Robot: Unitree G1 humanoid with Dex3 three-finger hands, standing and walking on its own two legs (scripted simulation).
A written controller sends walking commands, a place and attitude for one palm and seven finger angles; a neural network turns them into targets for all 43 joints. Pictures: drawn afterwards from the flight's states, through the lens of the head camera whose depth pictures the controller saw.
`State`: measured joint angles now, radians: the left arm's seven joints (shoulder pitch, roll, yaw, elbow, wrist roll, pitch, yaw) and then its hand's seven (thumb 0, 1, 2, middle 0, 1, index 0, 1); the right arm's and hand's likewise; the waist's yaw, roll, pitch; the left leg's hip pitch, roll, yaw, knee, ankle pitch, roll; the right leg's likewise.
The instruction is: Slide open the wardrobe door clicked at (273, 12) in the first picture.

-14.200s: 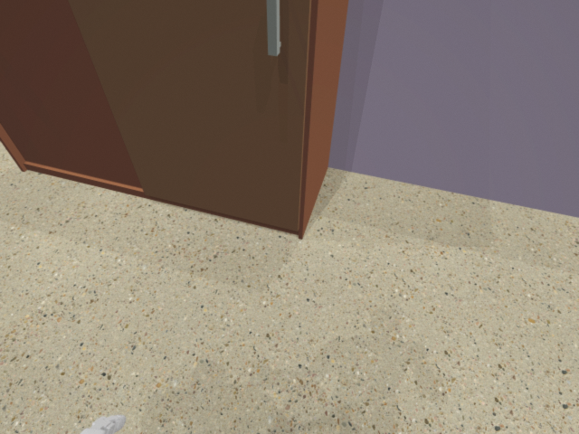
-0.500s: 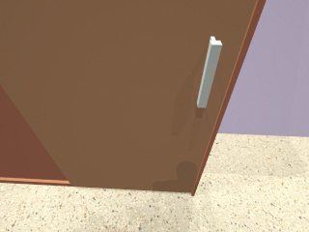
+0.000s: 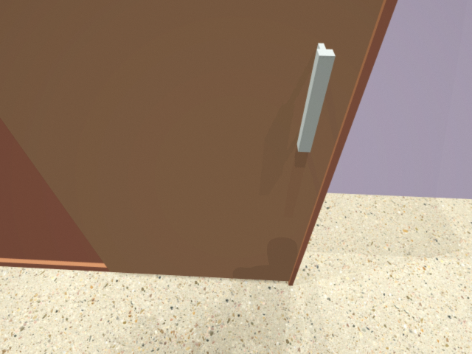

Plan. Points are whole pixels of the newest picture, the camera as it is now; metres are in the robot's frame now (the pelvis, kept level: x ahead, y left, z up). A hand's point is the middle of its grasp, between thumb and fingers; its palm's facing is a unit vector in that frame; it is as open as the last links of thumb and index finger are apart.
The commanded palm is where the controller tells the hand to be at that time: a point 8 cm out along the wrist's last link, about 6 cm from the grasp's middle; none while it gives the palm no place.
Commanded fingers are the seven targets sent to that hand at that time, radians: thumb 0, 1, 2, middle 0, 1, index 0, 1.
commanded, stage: look again from close up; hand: right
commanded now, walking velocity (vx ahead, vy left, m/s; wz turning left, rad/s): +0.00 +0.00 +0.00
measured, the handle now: (311, 101) +0.54 -0.11 +0.17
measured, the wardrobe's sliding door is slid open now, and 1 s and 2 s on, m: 0.00 0.00 0.00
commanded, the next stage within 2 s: raise the hand with hooked fingers in 1.78 s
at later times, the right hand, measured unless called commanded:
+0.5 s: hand out of the picture -0.03 -0.18 -0.18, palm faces +0.02 +0.98 -0.18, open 7.3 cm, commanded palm none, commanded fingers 0.00 -0.90 -0.90 0.20 0.30 0.20 0.30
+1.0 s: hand out of the picture +0.01 -0.18 -0.17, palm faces +0.00 +0.97 -0.23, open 7.4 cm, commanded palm none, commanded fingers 0.00 -0.90 -0.90 0.20 0.30 0.20 0.30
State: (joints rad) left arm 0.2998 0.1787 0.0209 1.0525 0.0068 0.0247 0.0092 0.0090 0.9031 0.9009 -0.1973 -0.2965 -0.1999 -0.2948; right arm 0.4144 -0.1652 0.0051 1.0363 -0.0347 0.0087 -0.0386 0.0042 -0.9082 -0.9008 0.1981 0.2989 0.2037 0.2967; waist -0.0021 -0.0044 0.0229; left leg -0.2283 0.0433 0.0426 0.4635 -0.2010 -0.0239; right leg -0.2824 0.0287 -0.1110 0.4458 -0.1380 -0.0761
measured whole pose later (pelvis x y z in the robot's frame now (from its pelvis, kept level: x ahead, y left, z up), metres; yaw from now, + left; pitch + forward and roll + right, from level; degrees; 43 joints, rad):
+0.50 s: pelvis +0.00 -0.01 +0.00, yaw +0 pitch -2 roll +1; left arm 0.29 0.15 0.03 1.08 0.01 0.02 0.01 0.01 0.90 0.90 -0.20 -0.30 -0.20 -0.29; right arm 0.38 -0.15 0.00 1.04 -0.04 0.00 -0.04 0.00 -0.91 -0.90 0.20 0.30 0.20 0.30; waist 0.00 0.00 0.03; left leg -0.25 0.04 0.02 0.47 -0.22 -0.02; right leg -0.29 0.04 -0.11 0.44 -0.13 -0.09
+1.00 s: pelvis +0.03 +0.00 +0.01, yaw +0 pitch -1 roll +0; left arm 0.23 0.20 0.02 1.09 0.00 0.00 0.01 0.01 0.90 0.90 -0.20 -0.30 -0.20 -0.29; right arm 0.34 -0.19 0.00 1.07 -0.03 -0.01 -0.04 0.00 -0.91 -0.90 0.20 0.30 0.20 0.30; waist 0.00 0.00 0.04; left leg -0.19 0.04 0.02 0.42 -0.21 -0.03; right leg -0.23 0.05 -0.10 0.38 -0.14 -0.08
